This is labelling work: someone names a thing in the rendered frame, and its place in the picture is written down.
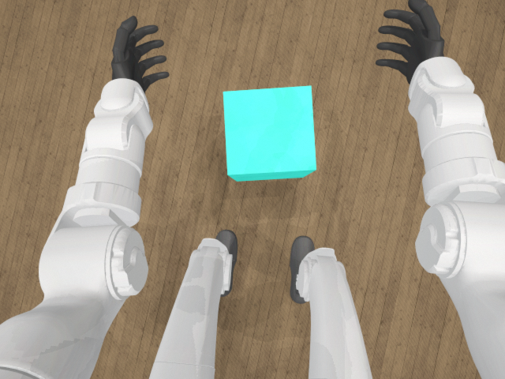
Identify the right robot foot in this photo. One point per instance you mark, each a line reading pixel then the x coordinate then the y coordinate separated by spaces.
pixel 302 245

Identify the robot left upper arm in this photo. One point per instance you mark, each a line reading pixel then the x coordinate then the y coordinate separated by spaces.
pixel 86 273

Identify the robot left hand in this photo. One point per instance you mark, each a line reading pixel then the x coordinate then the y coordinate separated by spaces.
pixel 125 63

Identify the robot right upper arm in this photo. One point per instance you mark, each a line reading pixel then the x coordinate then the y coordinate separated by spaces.
pixel 463 243

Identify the carton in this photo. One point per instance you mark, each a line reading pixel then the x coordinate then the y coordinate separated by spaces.
pixel 269 133

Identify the robot right forearm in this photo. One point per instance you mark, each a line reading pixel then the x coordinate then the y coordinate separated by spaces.
pixel 455 140

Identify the robot right hand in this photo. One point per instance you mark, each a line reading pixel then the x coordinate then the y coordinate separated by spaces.
pixel 424 39

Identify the robot left shin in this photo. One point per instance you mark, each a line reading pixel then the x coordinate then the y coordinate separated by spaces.
pixel 210 242

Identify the robot left forearm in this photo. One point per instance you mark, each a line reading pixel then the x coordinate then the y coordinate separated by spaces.
pixel 111 162

